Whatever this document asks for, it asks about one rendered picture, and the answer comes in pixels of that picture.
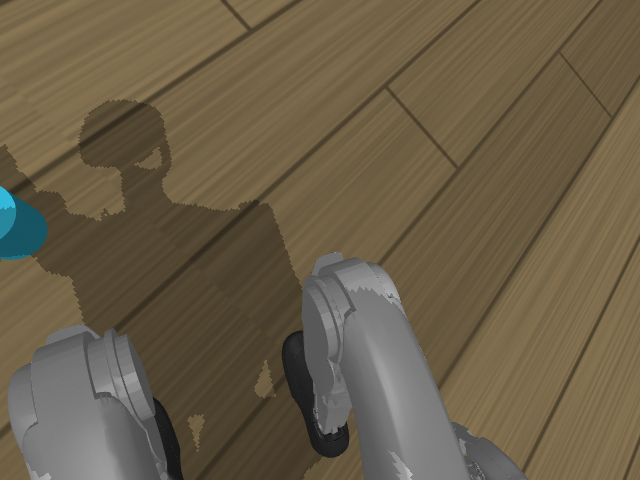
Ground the mug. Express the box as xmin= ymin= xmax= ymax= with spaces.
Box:
xmin=0 ymin=186 xmax=48 ymax=260

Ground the right robot hand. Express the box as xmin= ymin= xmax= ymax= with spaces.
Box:
xmin=451 ymin=422 xmax=529 ymax=480

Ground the right robot foot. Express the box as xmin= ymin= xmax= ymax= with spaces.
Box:
xmin=282 ymin=330 xmax=349 ymax=458

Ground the left robot foot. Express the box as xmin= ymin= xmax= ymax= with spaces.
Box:
xmin=153 ymin=397 xmax=184 ymax=480

